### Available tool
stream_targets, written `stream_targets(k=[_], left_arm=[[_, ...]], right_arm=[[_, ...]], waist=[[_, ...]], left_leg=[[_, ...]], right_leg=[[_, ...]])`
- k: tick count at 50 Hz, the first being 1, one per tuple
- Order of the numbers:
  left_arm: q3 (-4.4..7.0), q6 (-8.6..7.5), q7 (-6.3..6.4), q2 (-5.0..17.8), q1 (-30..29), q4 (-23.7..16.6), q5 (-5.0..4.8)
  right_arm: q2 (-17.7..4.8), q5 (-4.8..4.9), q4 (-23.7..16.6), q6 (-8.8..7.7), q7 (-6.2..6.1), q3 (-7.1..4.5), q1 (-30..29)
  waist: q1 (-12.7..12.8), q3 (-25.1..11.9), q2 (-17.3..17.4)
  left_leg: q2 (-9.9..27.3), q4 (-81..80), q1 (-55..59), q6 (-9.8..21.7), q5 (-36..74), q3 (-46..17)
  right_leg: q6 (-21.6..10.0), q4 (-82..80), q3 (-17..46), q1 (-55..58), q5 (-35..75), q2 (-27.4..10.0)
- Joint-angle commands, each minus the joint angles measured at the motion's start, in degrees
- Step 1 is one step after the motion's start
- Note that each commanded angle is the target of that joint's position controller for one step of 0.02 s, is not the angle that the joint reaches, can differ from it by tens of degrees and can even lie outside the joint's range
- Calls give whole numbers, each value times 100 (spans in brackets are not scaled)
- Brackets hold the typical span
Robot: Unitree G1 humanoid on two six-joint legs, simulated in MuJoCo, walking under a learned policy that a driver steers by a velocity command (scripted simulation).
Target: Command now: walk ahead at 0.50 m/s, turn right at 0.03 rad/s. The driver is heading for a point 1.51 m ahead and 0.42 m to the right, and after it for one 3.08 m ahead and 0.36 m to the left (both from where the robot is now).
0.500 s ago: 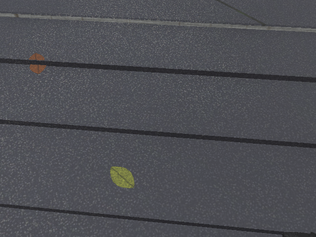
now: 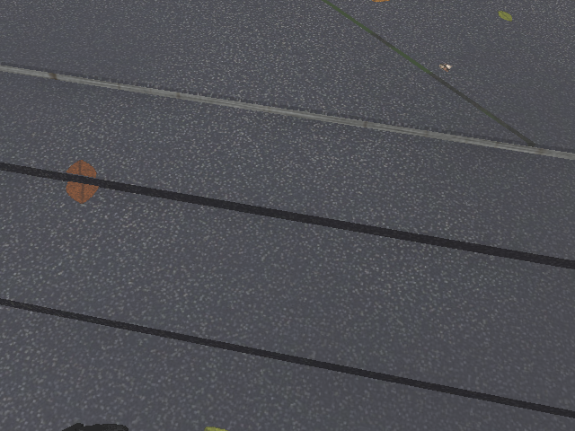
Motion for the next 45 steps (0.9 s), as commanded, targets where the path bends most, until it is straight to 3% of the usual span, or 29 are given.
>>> stream_targets(k=[1,4,5,6,7,8,9,10,11,12,13,14,17,20,22,25,27,29,30,31,32,33,34,36,40,45], left_arm=[[16,-59,-77,288,-768,-548,-76],[91,-131,-167,489,-615,-623,-58],[123,-148,-190,526,-339,-583,-50],[221,-147,-178,670,238,-413,-17],[362,-151,-153,1007,932,-249,1],[532,-82,-119,1342,1901,-117,-29],[498,-56,-94,1277,2222,-36,-69],[396,-70,-53,1071,1830,-126,-5],[372,-62,-10,945,1497,-263,33],[336,-63,-2,837,1335,-274,43],[286,-63,9,671,1209,-307,44],[258,-49,22,598,1063,-373,32],[291,-27,91,652,1013,-426,-40],[383,39,165,890,1097,-439,-63],[437,47,184,1024,1283,-408,-95],[464,100,169,1029,1527,-368,-173],[458,135,157,963,1492,-383,-158],[356,159,138,587,1435,-430,-110],[205,142,110,88,1517,-497,-41],[145,78,111,11,1822,-821,-151],[233,83,123,505,1837,-745,-226],[308,115,122,741,1502,-720,-188],[319,139,118,704,1336,-688,-138],[338,167,75,594,1143,-751,-128],[286,259,31,337,962,-829,-97],[190,293,-57,159,178,-1088,-89]], right_arm=[[-1027,11,-139,-60,21,-255,190],[-1025,17,11,-53,24,-247,174],[-1050,20,2,-26,-7,-242,53],[-1006,7,-18,-2,-63,-219,-11],[-819,-10,-178,-27,-120,-157,136],[-723,-63,-292,-61,-164,-78,262],[-576,-120,-407,-134,-113,-32,-89],[-766,39,-441,-244,19,-80,-214],[-812,117,-533,-331,84,-63,-569],[-750,52,-592,-384,92,-56,-770],[-722,-58,-583,-393,57,-78,-787],[-657,-69,-568,-371,45,-74,-669],[-537,-113,-513,-256,8,-47,-598],[-242,-105,-583,-232,5,90,-1182],[-290,-64,-603,-268,46,88,-1491],[-506,27,-636,-303,53,12,-1694],[-634,75,-617,-328,41,-72,-1556],[-756,59,-408,-354,-9,-197,-795],[-1082,-51,-301,-357,-58,-300,11],[-1524,-199,-244,-264,-45,-389,307],[-1261,-104,-238,-250,-22,-368,194],[-919,-45,-260,-241,-41,-274,18],[-702,-74,-271,-229,-51,-202,-178],[-485,-137,-196,-214,-74,-136,-442],[-565,-154,40,-288,-109,-192,-266],[-750,-122,245,-157,-169,-236,-101]], waist=[[-255,193,741],[-83,140,902],[128,-31,945],[433,-433,963],[608,-1102,613],[990,-1933,-355],[1124,-2009,-1300],[978,-1566,-903],[922,-1047,-424],[760,-626,-20],[583,-498,100],[401,-420,-25],[258,-239,-134],[450,-113,-222],[595,-179,-313],[665,-250,-381],[506,-233,-454],[96,-441,-388],[-180,-1079,488],[49,-1278,1973],[10,-940,1670],[-63,-433,1230],[-6,-219,908],[162,58,1004],[188,47,860],[-7,226,664]], left_leg=[[1556,-770,-220,833,687,-599],[1834,-431,518,737,1717,-457],[1765,-63,570,613,2699,-240],[1557,606,509,432,3888,46],[1219,1774,-548,73,4502,390],[671,3732,-1903,-375,3127,727],[38,5079,-3224,-463,-1133,92],[334,5949,-3811,-372,-1320,-472],[546,5810,-3897,-263,-1000,-383],[749,5395,-3763,-216,-803,-303],[882,5063,-3448,-221,-625,-260],[911,4857,-3190,-264,-518,-240],[904,4279,-3082,-495,-272,-66],[679,2844,-2462,-697,344,192],[545,2243,-2207,-781,862,155],[470,1648,-1816,-790,986,-29],[485,1358,-1434,-675,730,-76],[690,959,-305,-428,389,-90],[1761,733,947,-57,-321,-1184],[2871,-9,1826,687,-2142,-3738],[2976,-224,1580,867,-3238,-4304],[2726,-185,1177,712,-2719,-3466],[2386,-169,763,562,-1796,-2578],[1962,-336,132,431,-576,-1488],[1911,-537,0,551,826,-464],[2013,-534,394,516,1522,339]], right_leg=[[-124,-634,-329,454,178,201],[-552,-604,-495,392,-688,381],[-713,-823,-645,855,-755,562],[-863,-1017,-777,1746,-627,804],[-1242,-813,-27,3491,-545,536],[-1922,-1382,1933,5007,-1826,-371],[-2291,-2582,4066,5673,-2808,-1068],[-2135,-2772,4142,5310,-3426,-1173],[-2016,-2786,3552,4580,-3096,-1013],[-1940,-2875,3017,3878,-2446,-847],[-1851,-2984,2629,3412,-1984,-635],[-1860,-3089,2398,3077,-1782,-452],[-1939,-3284,1906,2549,-1433,-220],[-1781,-3257,1414,1996,-1095,10],[-1691,-3083,1418,2009,-1118,13],[-1527,-2760,1840,2223,-1668,-119],[-1393,-2439,2132,2279,-1971,-150],[-1087,-1532,1968,1887,-2182,215],[-787,288,1313,1218,-2742,695],[-589,1872,601,-453,-3411,1112],[-452,2896,620,-1054,-3005,667],[-379,3256,593,-1219,-2505,512],[-303,3260,548,-1068,-2064,380],[-230,3036,474,-747,-1564,146],[-79,2953,328,-704,-1029,96],[-59,1704,114,-946,-465,50]])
